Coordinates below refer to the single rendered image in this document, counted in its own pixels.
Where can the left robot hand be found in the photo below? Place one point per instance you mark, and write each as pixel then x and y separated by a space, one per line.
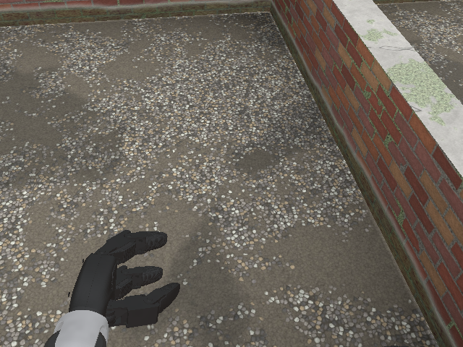
pixel 100 283

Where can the left robot forearm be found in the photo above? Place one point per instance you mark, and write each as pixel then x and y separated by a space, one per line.
pixel 80 328

